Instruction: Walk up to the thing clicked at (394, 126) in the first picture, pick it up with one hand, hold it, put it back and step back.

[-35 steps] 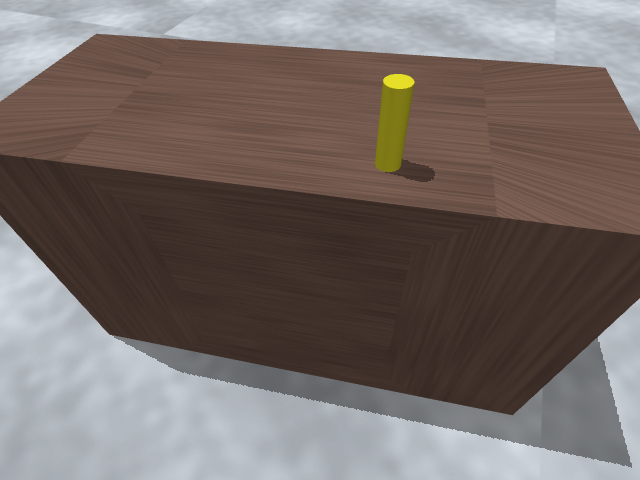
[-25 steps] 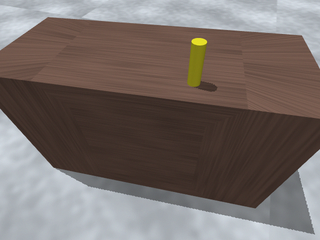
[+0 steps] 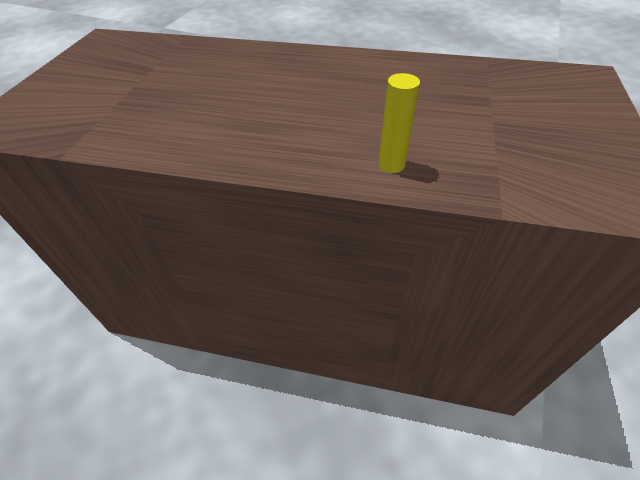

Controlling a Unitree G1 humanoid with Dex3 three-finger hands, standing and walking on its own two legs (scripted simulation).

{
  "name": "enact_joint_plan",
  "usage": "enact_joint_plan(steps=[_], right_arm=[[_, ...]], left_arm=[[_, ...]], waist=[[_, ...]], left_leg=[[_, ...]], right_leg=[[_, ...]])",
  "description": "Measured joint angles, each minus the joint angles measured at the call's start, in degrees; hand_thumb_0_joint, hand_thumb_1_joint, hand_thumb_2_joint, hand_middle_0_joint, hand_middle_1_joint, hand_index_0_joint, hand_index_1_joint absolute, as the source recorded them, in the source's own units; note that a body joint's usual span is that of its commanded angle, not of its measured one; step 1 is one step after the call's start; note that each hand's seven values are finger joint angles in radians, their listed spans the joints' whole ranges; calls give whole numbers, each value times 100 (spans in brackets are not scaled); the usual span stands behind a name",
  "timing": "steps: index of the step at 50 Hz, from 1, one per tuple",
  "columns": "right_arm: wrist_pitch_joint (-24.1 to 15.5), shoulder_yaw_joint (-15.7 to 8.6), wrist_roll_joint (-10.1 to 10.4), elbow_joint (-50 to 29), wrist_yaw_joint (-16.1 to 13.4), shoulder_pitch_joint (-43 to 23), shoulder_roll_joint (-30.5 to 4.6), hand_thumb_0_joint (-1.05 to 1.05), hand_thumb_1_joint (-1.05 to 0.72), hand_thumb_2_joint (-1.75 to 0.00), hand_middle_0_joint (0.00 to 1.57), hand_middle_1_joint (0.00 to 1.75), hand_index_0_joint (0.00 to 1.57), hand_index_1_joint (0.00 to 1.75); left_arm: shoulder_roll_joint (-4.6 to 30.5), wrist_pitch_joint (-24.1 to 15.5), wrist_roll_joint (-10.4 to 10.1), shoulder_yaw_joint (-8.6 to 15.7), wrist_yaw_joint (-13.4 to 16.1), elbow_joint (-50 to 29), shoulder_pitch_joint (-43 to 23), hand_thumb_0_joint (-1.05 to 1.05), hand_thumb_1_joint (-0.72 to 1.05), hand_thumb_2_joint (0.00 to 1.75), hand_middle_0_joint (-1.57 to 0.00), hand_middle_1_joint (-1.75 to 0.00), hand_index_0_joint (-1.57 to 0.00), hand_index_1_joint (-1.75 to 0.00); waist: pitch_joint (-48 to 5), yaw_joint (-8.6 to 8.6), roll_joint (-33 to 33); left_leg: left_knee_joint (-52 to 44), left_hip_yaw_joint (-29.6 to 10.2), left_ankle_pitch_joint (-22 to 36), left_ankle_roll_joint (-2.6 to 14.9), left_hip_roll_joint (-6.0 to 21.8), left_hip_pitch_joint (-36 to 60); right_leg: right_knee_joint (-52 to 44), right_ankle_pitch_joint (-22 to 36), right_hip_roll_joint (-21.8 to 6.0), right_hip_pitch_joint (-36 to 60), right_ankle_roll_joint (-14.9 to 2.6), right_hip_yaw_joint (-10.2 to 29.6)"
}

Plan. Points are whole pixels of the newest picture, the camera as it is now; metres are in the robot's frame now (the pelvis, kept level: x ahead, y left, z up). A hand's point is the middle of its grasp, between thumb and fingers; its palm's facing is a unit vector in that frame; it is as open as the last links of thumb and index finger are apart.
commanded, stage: stand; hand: left
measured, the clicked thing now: (397, 126) +0.64 -0.09 +0.10
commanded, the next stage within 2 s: walk up in 0.42 s
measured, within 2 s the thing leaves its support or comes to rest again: neither
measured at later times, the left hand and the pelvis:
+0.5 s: hand out of the picture +0.08 +0.26 -0.16, palm faces -0.06 -0.94 -0.34, open 7.4 cm; pelvis +0.01 -0.01 -0.01, yaw -2 degrees
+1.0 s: hand (260, 467) +0.18 +0.12 -0.18, palm faces -0.19 -0.94 -0.29, open 7.4 cm; pelvis +0.08 -0.13 -0.03, yaw -10 degrees
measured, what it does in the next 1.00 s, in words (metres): steps to the right: right foot, then left foot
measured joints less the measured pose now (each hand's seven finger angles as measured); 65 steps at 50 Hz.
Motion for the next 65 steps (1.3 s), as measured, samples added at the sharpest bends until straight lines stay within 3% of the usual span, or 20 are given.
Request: enact_joint_plan(steps=[21, 23, 25, 27, 29, 33, 36, 37, 38, 39, 41, 43, 48, 50, 51, 54, 57, 60, 63, 65], right_arm=[[7, 1, 3, -18, -3, -26, -15, 0, -90, -90, 20, 30, 20, 30], [-76, -103, -42, -157, -26, 44, 16, 0, -90, -89, 21, 30, 20, 30], [-225, -246, -85, -379, -89, 200, 41, 0, -90, -89, 21, 30, 20, 30], [-322, -352, -120, -555, -158, 395, 2, 0, -90, -89, 21, 30, 21, 30], [-349, -433, -161, -658, -203, 581, -104, 0, -90, -89, 21, 30, 21, 30], [-338, -585, -207, -839, -221, 847, -425, 0, -90, -89, 21, 30, 21, 30], [-268, -661, -220, -902, -220, 955, -669, 0, -90, -89, 21, 30, 21, 30], [-225, -676, -226, -910, -228, 975, -743, 0, -90, -89, 21, 30, 21, 30], [-175, -691, -221, -904, -254, 974, -822, 0, -90, -89, 21, 30, 20, 30], [-107, -690, -184, -888, -280, 953, -858, 0, -90, -89, 21, 30, 20, 30], [-21, -659, -112, -878, -290, 872, -851, 1, -90, -89, 20, 30, 20, 30], [-72, -602, -39, -931, -258, 858, -820, 1, -90, -90, 20, 30, 20, 30], [-331, -442, -38, -1183, -151, 1123, -533, 1, -90, -89, 20, 30, 20, 30], [-461, -414, -91, -1293, -164, 1286, -416, 0, -90, -89, 20, 30, 20, 30], [-514, -408, -164, -1327, -192, 1340, -346, 0, -90, -89, 21, 30, 20, 30], [-499, -328, -181, -1357, -211, 1412, -199, 0, -90, -89, 21, 30, 20, 30], [-480, -297, -149, -1365, -206, 1447, -142, 0, -90, -89, 21, 30, 21, 30], [-466, -299, -155, -1440, -150, 1449, -214, 0, -90, -89, 21, 30, 21, 30], [-387, -312, -152, -1568, -89, 1395, -357, 0, -90, -89, 21, 30, 21, 30], [-277, -317, -111, -1644, -67, 1352, -458, 0, -90, -89, 21, 30, 21, 30]], left_arm=[[0, -6, -1, 7, 10, 3, 4, 1, 90, 90, -20, -30, -20, -30], [69, 117, 123, 169, -128, -249, 119, 1, 90, 90, -20, -30, -20, -30], [215, 293, 235, 337, -256, -492, 240, 1, 90, 90, -20, -30, -20, -30], [369, 426, 252, 460, -350, -686, 339, 1, 90, 90, -20, -30, -20, -30], [490, 475, 240, 560, -437, -855, 432, 1, 90, 90, -20, -30, -20, -30], [619, 523, 253, 669, -604, -1116, 549, 1, 90, 90, -20, -30, -20, -30], [664, 477, 231, 697, -674, -1274, 605, 1, 90, 90, -20, -30, -20, -30], [676, 425, 225, 711, -682, -1323, 638, 1, 90, 90, -20, -30, -20, -30], [644, 365, 233, 727, -667, -1365, 637, 1, 90, 90, -20, -30, -20, -30], [602, 316, 229, 731, -641, -1433, 655, 1, 90, 90, -20, -30, -20, -30], [486, 287, 184, 677, -600, -1565, 718, 1, 90, 90, -20, -30, -20, -30], [350, 305, 151, 571, -564, -1662, 787, 1, 90, 90, -20, -30, -20, -30], [267, 327, 210, 435, -528, -1893, 991, 1, 90, 90, -21, -30, -20, -30], [322, 366, 182, 408, -508, -1983, 1081, 1, 90, 90, -21, -30, -20, -30], [347, 392, 157, 413, -464, -1967, 1099, 1, 90, 90, -21, -30, -20, -30], [399, 493, 145, 402, -359, -1808, 1101, 1, 90, 90, -20, -30, -20, -30], [467, 439, 121, 427, -351, -1718, 1039, 1, 90, 90, -20, -30, -20, -30], [489, 336, 73, 446, -346, -1692, 953, 1, 90, 90, -20, -30, -20, -30], [487, 247, 30, 425, -311, -1643, 832, 1, 90, 90, -20, -30, -20, -30], [494, 162, 18, 413, -266, -1592, 766, 1, 90, 90, -20, -30, -20, -30]], waist=[[-20, 3, 5], [-18, 44, -83], [-3, 57, -216], [29, 41, -313], [82, 50, -378], [251, 23, -353], [321, -10, -246], [322, -16, -179], [370, -40, -26], [394, -39, 46], [426, 33, 42], [426, 97, 70], [258, 242, -98], [200, 255, -231], [189, 233, -346], [116, 58, -553], [153, -37, -635], [249, -80, -563], [341, -126, -381], [350, -151, -240]], left_leg=[[-36, -16, -24, -2, 0, 41], [129, 74, -131, 35, -12, -47], [303, 196, -264, 52, 0, -112], [395, 272, -352, 15, 61, -110], [464, 347, -442, -61, 147, -50], [790, 481, -748, -243, 422, 44], [1334, 517, -1168, -350, 723, -10], [1679, 488, -1406, -276, 864, -104], [2195, 348, -1595, -83, 1046, -279], [2830, 137, -1876, 34, 1027, -536], [3980, -17, -2172, 121, 715, -1048], [4435, 114, -2047, 175, 527, -1432], [2883, 512, -1846, 237, 257, -1571], [1991, 560, -773, 258, 153, -1328], [1978, 608, -479, 241, 130, -1275], [2018, 662, -741, 190, 177, -1100], [1750, 672, -758, 101, 291, -826], [1581, 673, -757, -19, 443, -655], [1735, 652, -918, -157, 630, -656], [2125, 598, -1172, -196, 766, -789]], right_leg=[[-58, -18, -1, 58, 3, -17], [411, -308, -12, -201, -61, 68], [1681, -1040, 24, -757, -97, 232], [2789, -1239, 63, -1270, -121, 435], [3184, -1252, -25, -1571, -118, 585], [2748, -1178, -351, -1806, -52, 627], [2122, -778, -461, -1682, -117, 436], [1975, -441, -408, -1605, -50, 336], [2105, -343, -262, -1595, 57, 206], [2284, -454, -167, -1625, 104, 138], [2328, -585, -73, -1575, 25, 152], [2082, -550, 24, -1396, -107, 151], [1746, -556, 191, -1124, -265, 161], [2032, -783, 231, -1159, -270, 204], [2344, -1019, 274, -1235, -297, 359], [3586, -1541, 493, -1641, -258, 751], [4050, -1330, 393, -1918, -167, 825], [3522, -1220, 97, -1948, -86, 725], [2614, -1045, -119, -1751, -114, 442], [1916, -484, -99, -1484, -122, 279]])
